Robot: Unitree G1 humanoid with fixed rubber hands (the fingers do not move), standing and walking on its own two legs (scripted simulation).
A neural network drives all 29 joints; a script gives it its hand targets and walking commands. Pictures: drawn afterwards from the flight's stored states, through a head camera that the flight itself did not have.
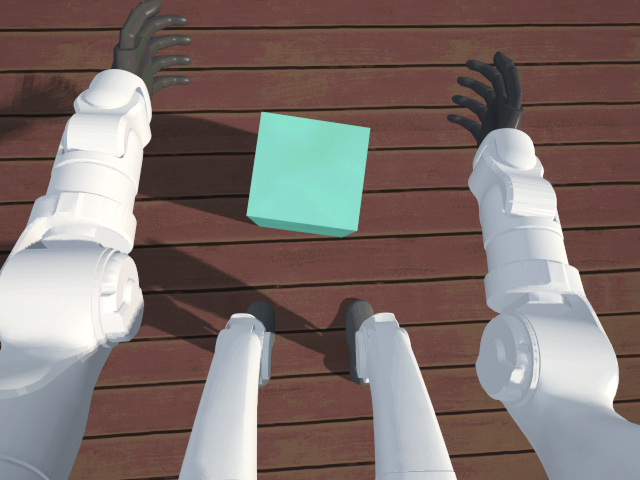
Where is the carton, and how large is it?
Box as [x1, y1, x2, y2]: [246, 112, 369, 236]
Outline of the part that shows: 261,112 246,215 261,226 334,236 343,236 355,231 357,229 369,128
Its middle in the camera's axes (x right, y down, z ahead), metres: -0.02 -0.12 +0.86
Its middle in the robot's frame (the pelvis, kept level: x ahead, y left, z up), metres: +0.50 +0.00 -0.52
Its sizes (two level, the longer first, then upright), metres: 0.210 0.200 0.250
